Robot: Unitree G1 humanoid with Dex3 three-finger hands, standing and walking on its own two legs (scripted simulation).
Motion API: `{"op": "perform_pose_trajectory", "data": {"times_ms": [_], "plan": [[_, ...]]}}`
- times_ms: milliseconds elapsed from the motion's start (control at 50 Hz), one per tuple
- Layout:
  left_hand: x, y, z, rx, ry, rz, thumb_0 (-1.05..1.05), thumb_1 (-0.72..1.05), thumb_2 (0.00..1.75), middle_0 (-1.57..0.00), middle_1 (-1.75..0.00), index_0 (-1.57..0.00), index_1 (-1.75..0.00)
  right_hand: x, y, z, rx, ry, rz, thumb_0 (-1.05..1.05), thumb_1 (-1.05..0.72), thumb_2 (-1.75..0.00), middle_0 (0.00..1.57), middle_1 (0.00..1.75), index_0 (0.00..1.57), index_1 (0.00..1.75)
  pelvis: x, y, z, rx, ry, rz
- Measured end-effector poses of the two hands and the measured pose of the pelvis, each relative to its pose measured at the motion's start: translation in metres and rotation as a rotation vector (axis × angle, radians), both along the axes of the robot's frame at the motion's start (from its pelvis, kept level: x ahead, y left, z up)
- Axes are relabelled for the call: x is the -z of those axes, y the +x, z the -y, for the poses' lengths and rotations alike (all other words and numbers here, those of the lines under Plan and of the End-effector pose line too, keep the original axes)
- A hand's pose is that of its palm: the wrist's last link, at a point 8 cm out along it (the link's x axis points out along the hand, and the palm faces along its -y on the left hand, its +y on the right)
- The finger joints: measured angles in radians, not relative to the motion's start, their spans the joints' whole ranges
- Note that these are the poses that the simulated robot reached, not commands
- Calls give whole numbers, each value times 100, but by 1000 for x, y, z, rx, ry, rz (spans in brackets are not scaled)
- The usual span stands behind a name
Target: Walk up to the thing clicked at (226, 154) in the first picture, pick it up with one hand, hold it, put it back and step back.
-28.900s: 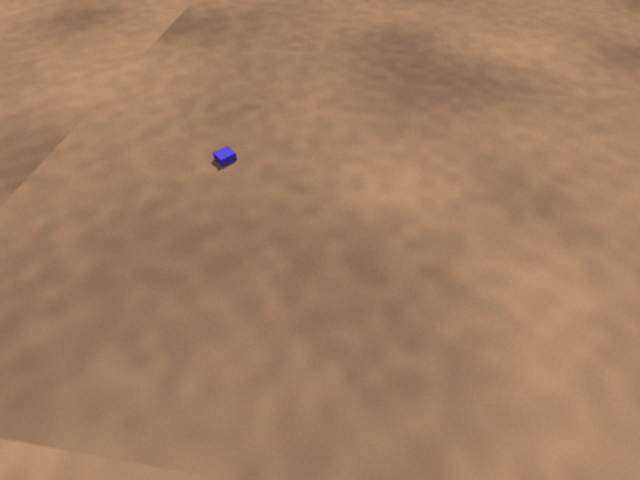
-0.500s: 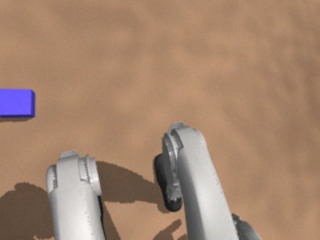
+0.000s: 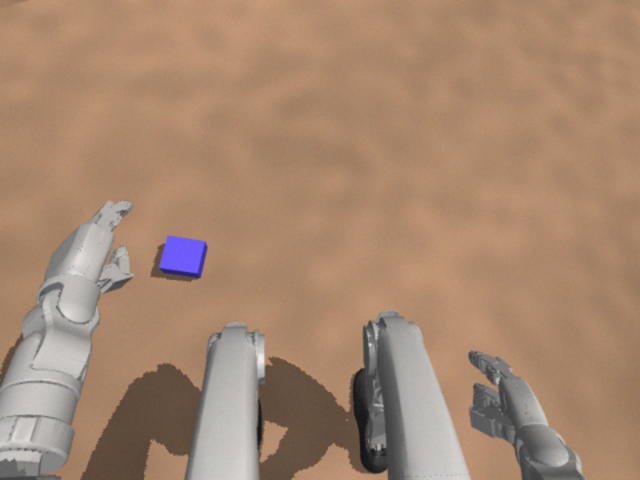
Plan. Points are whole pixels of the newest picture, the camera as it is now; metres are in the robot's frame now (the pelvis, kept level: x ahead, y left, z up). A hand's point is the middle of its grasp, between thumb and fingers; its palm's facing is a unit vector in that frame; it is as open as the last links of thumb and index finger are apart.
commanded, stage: home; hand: left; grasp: from above
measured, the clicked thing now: (184, 257) +0.50 +0.26 -0.47
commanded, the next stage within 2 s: none
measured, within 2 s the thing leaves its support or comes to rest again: neither
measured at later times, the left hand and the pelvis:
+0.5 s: hand (124, 328) +0.27 +0.17 +0.10, palm faces +0.09 -0.97 -0.24, open 7.4 cm; pelvis +0.05 -0.02 +0.18, yaw +3 degrees
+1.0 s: hand (75, 383) +0.23 +0.17 +0.17, palm faces +0.13 -0.97 -0.20, open 7.4 cm; pelvis +0.08 -0.02 +0.22, yaw +4 degrees
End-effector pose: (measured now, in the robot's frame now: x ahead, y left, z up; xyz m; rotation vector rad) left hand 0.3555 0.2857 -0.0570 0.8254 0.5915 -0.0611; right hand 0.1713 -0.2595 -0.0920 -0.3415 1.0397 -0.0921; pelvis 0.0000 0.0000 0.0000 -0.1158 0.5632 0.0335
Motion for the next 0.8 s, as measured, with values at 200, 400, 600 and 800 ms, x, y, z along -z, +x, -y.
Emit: {"op": "perform_pose_trajectory", "data": {"times_ms": [200, 400, 600, 800], "plan": [[-72, -56, 31, -247, -242, -61, 1, 89, 89, -21, -30, -21, -30, -88, 50, -16, -10, 54, 218, 1, -91, -90, 20, 30, 20, 30, -75, 15, 12, -8, 36, 88], [-145, -95, 58, -445, -428, -124, 1, 90, 90, -20, -30, -21, -30, -159, 43, -10, 59, 41, 260, 1, -91, -90, 20, 30, 20, 30, -146, 41, 22, -13, 56, 189], [-221, -120, 72, -516, -517, -122, 1, 90, 90, -20, -30, -20, -30, -222, 39, 1, 119, 0, 328, 1, -91, -90, 20, 30, 20, 30, -201, 69, 25, -20, 68, 297], [-262, -141, 73, -513, -528, -94, 1, 90, 90, -20, -30, -20, -30, -258, 72, -1, 85, 6, 469, 2, -91, -90, 20, 30, 20, 30, -222, 84, 24, -31, 76, 362]]}}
